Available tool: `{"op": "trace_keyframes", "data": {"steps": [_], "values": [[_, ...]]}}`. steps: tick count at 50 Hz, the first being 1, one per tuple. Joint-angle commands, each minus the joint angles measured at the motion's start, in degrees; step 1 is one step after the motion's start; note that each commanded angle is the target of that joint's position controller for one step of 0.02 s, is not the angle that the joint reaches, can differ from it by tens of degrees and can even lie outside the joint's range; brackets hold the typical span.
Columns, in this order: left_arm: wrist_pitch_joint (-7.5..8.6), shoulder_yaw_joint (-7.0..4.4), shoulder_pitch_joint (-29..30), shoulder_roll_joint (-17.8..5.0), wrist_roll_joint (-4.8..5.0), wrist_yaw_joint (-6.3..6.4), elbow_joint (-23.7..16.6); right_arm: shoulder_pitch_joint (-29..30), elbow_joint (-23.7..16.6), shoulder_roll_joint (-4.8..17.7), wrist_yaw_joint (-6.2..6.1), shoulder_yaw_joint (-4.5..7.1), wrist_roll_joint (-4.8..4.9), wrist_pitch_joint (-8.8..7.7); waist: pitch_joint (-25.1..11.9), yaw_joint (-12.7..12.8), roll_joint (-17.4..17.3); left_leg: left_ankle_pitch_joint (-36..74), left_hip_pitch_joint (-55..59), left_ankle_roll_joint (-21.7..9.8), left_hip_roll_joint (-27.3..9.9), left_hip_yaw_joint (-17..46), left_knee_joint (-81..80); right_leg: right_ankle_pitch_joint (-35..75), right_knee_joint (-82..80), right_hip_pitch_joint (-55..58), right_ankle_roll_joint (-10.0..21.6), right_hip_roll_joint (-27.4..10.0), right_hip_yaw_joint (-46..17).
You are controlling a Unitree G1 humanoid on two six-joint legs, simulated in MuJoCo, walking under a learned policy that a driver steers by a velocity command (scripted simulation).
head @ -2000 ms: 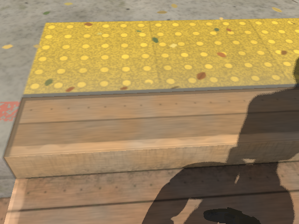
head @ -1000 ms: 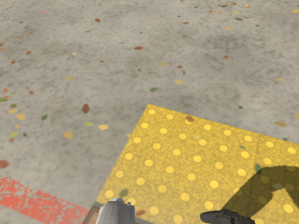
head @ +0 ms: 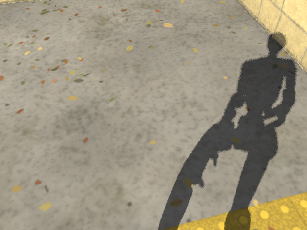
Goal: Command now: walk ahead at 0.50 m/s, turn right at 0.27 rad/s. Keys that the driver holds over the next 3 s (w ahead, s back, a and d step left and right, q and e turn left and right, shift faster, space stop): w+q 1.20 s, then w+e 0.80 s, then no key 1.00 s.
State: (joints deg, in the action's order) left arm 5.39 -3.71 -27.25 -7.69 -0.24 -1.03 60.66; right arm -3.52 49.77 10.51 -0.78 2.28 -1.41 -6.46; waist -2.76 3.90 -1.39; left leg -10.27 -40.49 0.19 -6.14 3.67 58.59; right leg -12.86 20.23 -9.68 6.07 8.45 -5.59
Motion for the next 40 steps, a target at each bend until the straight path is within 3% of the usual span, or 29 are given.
{"op": "trace_keyframes", "data": {"steps": [1, 3, 4, 7, 9, 10, 11, 12, 13, 14, 15, 16, 17, 18, 21, 23, 26, 32, 34, 35, 36, 37, 38, 39, 40], "values": [[0.15, -1.18, 6.63, -10.83, 1.27, 2.54, -7.57, 8.83, -4.79, 3.39, -1.66, 0.39, 3.08, -1.63, 4.54, -1.87, 3.21, 10.01, 7.75, 1.22, 1.33, -3.18, -16.25, 17.45, -8.96, -11.94, 7.27, -15.26, -9.34], [-0.06, -1.49, 2.10, -11.42, 1.10, 2.58, -6.24, 10.96, -4.52, 3.79, -1.05, 0.63, 3.34, -1.22, 4.44, 0.47, 5.96, 15.90, 10.33, 0.74, 3.18, -4.42, -21.48, 12.68, -9.54, -8.86, 6.32, -15.07, -8.06], [-0.03, -1.39, 0.89, -10.69, 1.23, 2.42, -5.65, 11.90, -4.73, 3.90, -0.66, 0.70, 3.56, -0.81, 4.94, 0.94, 6.16, 16.35, 9.47, 0.07, 3.19, -4.30, -22.84, 11.90, -9.44, -5.70, 6.24, -16.16, -8.33], [-0.39, -1.61, -0.27, -9.81, 1.20, 2.70, -4.64, 14.64, -6.14, 4.90, 0.43, 0.95, 3.55, -0.41, 6.04, 1.03, 4.87, 11.83, 3.07, -3.15, 3.25, -3.96, -27.08, 20.68, -5.93, 7.65, 5.15, -19.62, -7.49], [-0.53, -1.99, 2.14, -10.81, 0.51, 2.78, -5.32, 11.27, -5.62, 6.23, 1.31, 1.61, 3.18, -0.68, 2.72, -1.42, 5.56, 8.14, 8.92, -5.79, 5.55, -5.76, -28.87, 38.27, -0.15, 11.91, 3.47, -19.64, -4.37], [-0.62, -2.14, 3.45, -11.32, 0.33, 2.85, -5.74, 7.58, -4.68, 7.40, 1.50, 2.27, 3.02, -0.68, -0.07, -3.70, 6.17, 7.02, 14.66, -7.01, 7.41, -6.86, -29.50, 47.29, 4.41, 12.89, 2.48, -18.72, -2.89], [-0.71, -2.00, 5.76, -11.22, 0.06, 2.71, -6.58, -0.38, -2.29, 9.20, 1.54, 3.28, 2.87, -0.59, -3.88, -7.63, 6.02, 7.70, 24.13, -8.78, 8.51, -6.68, -30.58, 52.15, 13.06, 11.15, 1.17, -16.41, -0.81], [-0.43, -1.80, 8.95, -11.18, -0.66, 2.53, -8.37, -11.43, 0.30, 11.68, 1.53, 4.12, 2.23, -0.29, -9.81, -12.25, 3.42, 11.30, 40.36, -11.95, 2.51, 1.96, -28.63, 42.44, 27.54, 0.26, -0.41, -13.88, 0.58], [0.95, -0.28, 3.49, -5.99, -0.94, 1.83, -9.31, -17.98, 0.87, 16.11, 1.61, 5.19, 1.58, 0.14, -16.31, -10.67, -10.95, 6.50, 60.57, -22.00, -10.34, 26.82, -31.74, 10.41, 51.26, -22.07, -5.67, -4.58, 3.79], [2.60, 0.03, 3.25, -7.13, -0.02, 0.96, -9.42, -17.60, 1.15, 13.27, 1.52, 4.33, 2.14, 0.83, -17.56, -9.74, -14.46, -4.53, 63.11, -23.84, -12.75, 42.05, -40.91, -14.84, 59.52, -32.49, -5.35, -3.52, -1.41], [3.46, -0.80, 8.73, -10.67, 1.66, 0.73, -11.33, -12.07, -0.52, 10.38, 1.10, 3.76, 2.15, 1.05, -9.42, -9.45, -10.21, -10.61, 57.23, -20.74, -10.86, 36.60, -42.43, -11.15, 61.75, -38.71, -4.39, -7.21, -2.87], [3.81, -1.00, 14.01, -12.18, 1.67, 1.06, -13.06, -7.45, -2.44, 9.19, 0.99, 3.28, 1.60, 1.14, -4.61, -8.49, -3.11, -6.94, 47.76, -18.93, -8.86, 29.50, -43.95, -6.54, 59.49, -37.82, -4.05, -9.65, -1.63], [3.64, -1.42, 16.27, -12.28, 0.62, 1.68, -14.16, -4.74, -3.16, 8.76, 1.30, 3.01, 1.38, 1.07, -1.59, -6.23, 2.27, -1.40, 39.13, -17.87, -7.00, 25.40, -45.12, -4.17, 55.17, -34.95, -4.25, -11.21, -0.58], [3.06, -1.94, 16.49, -12.35, -0.37, 2.33, -15.04, -3.95, -3.55, 8.24, 1.46, 2.63, 1.27, 0.82, -0.67, -4.21, 3.58, 3.43, 33.55, -16.93, -5.03, 21.94, -45.86, -3.03, 51.08, -31.44, -4.59, -12.83, -0.45], [1.48, -1.85, 17.29, -10.30, -0.81, 3.38, -17.51, -5.88, -3.77, 9.49, 1.15, 2.80, 1.79, 0.84, -0.02, -2.54, 0.11, 10.55, 26.51, -16.62, -2.23, 17.08, -46.28, -2.14, 41.77, -29.01, -6.32, -13.61, 1.09], [1.02, -1.57, 21.54, -9.60, -1.10, 3.65, -19.54, -8.31, -4.05, 11.59, 0.48, 3.49, 1.99, 0.89, -0.18, -3.46, -0.67, 13.63, 24.40, -15.83, -0.87, 14.70, -46.21, 4.43, 33.30, -28.13, -7.65, -12.83, 1.84], [1.00, -0.81, 28.27, -8.17, -0.80, 3.20, -21.87, -11.87, -4.11, 11.92, -0.07, 3.83, 2.90, 1.47, -0.37, -5.96, -1.60, 12.50, 22.85, -13.42, 1.60, 12.70, -44.83, 14.03, 20.69, -23.51, -8.23, -10.44, 1.91], [2.38, -0.73, 36.35, -10.04, 0.66, 1.50, -25.94, -17.71, -4.45, 10.97, -0.45, 3.95, 3.16, 3.05, -0.03, -8.75, -3.34, 6.88, 31.95, -12.85, 0.16, 20.36, -37.82, 11.44, 7.64, -21.23, -7.98, -6.98, 0.50], [3.25, -1.25, 33.89, -11.25, 0.97, 1.05, -25.86, -17.17, -5.55, 11.57, -0.76, 4.29, 3.02, 3.57, -0.63, -7.01, -5.16, 7.98, 33.11, -12.36, 0.31, 22.82, -34.31, 8.26, 3.50, -15.67, -6.85, -6.14, 0.97], [3.59, -1.90, 29.25, -12.31, 0.90, 1.14, -24.86, -15.80, -6.51, 10.96, -0.83, 4.16, 3.01, 3.62, -2.48, -4.35, -5.57, 10.85, 31.53, -11.19, 2.15, 22.32, -30.45, 9.27, 1.09, -8.14, -5.25, -6.58, 1.24], [3.71, -2.89, 21.03, -14.72, 0.20, 1.53, -23.61, -13.37, -8.14, 8.92, -0.53, 3.58, 2.68, 3.16, -7.81, -0.25, -4.88, 12.70, 25.31, -9.19, 4.33, 19.26, -21.04, 10.56, 4.05, 5.44, -1.91, -12.12, -2.29], [3.26, -3.96, 11.40, -18.73, -0.60, 2.22, -22.75, -14.12, -9.77, 5.91, -0.35, 2.83, 2.37, 2.55, -15.21, 2.32, 3.41, 0.16, 12.07, -5.76, 9.82, 11.18, -4.42, 11.74, 5.52, 23.52, 3.73, -23.21, -14.58], [2.42, -4.35, 8.00, -19.97, -0.14, 1.84, -21.01, -20.61, -11.12, 6.70, -0.17, 2.24, 3.41, 2.03, -19.54, -0.21, 21.79, -25.18, -3.13, -3.62, 11.82, 6.98, 7.48, 4.52, 2.04, 33.07, 11.94, -33.85, -35.73], [1.84, -3.24, 9.85, -14.41, 0.59, 2.15, -22.28, -19.63, -9.72, 11.34, -0.14, 3.26, 3.82, 2.22, -13.66, 0.52, 14.75, -22.22, -9.25, -2.54, 7.00, 6.93, 14.45, -5.23, 0.61, 29.16, 10.89, -33.09, -34.99], [1.25, -2.52, 12.01, -11.88, 0.53, 2.45, -22.81, -14.33, -10.39, 12.84, -0.07, 3.77, 3.26, 2.79, -6.80, 1.43, 8.80, -16.44, -10.40, -1.77, 5.28, 5.06, 17.08, -4.81, -0.56, 22.12, 8.21, -30.02, -26.54]]}}
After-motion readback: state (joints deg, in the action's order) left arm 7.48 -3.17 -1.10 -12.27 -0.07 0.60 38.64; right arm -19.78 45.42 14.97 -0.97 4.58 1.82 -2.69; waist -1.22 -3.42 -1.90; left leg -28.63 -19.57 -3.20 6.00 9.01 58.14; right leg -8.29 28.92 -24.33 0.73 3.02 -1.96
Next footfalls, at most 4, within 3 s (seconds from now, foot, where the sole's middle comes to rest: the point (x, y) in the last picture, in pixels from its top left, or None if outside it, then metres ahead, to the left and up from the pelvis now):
0.24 left None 0.32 0.13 -0.78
0.72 right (174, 216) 0.59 -0.01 -0.78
1.22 left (93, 192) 0.68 0.37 -0.78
1.78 right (109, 130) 1.06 0.36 -0.78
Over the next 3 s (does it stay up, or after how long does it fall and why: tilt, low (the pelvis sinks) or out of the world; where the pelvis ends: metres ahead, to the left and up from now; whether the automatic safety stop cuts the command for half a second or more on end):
stays up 1.20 0.50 -0.02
